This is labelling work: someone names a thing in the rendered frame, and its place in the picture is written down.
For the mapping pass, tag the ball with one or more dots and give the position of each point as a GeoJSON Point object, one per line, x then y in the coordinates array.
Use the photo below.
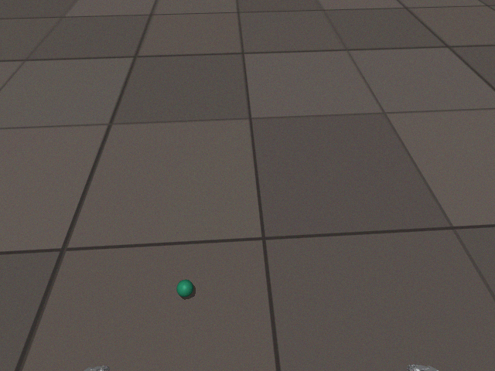
{"type": "Point", "coordinates": [184, 288]}

